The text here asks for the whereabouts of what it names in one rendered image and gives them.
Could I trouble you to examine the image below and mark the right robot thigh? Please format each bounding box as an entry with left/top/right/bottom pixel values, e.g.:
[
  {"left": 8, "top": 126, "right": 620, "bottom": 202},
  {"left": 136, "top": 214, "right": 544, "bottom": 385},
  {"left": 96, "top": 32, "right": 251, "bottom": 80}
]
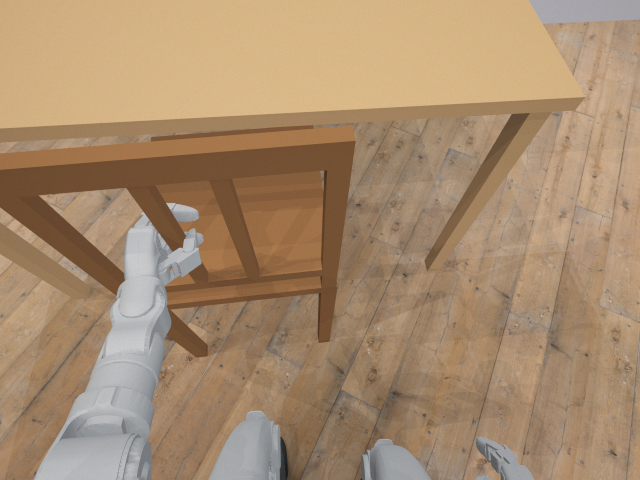
[{"left": 361, "top": 445, "right": 431, "bottom": 480}]

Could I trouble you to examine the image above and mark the robot left forearm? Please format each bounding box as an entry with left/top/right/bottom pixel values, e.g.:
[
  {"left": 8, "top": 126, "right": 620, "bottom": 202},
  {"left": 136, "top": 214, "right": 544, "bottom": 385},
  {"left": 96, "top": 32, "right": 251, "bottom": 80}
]
[{"left": 33, "top": 276, "right": 171, "bottom": 480}]

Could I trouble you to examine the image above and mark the right robot shin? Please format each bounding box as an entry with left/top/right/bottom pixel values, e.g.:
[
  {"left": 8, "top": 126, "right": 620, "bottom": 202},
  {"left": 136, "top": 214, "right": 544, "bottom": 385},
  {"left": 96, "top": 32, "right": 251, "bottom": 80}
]
[{"left": 373, "top": 439, "right": 393, "bottom": 447}]

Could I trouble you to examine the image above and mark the table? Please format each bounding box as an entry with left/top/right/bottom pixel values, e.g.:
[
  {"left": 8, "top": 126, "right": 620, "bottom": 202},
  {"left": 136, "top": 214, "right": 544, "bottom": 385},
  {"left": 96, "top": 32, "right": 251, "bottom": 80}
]
[{"left": 0, "top": 0, "right": 585, "bottom": 300}]

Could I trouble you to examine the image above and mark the right robot hand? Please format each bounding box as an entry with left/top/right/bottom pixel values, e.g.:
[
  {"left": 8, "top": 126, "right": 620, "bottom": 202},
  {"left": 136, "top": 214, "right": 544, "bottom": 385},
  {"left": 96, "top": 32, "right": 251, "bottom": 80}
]
[{"left": 475, "top": 437, "right": 534, "bottom": 480}]

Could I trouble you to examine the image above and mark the left robot hand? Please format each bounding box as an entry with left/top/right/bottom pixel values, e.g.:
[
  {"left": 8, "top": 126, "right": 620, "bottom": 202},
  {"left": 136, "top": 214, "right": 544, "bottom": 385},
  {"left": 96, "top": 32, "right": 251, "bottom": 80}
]
[{"left": 123, "top": 203, "right": 204, "bottom": 287}]

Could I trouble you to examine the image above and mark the chair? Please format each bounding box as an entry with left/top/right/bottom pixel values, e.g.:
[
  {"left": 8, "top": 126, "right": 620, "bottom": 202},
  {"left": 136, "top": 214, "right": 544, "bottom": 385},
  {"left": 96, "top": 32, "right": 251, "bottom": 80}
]
[{"left": 0, "top": 125, "right": 356, "bottom": 358}]

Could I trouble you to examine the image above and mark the robot left upper arm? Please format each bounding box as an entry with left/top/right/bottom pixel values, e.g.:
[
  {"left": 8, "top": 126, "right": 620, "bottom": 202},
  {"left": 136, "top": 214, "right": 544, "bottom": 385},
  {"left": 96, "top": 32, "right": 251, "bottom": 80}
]
[{"left": 38, "top": 433, "right": 152, "bottom": 480}]

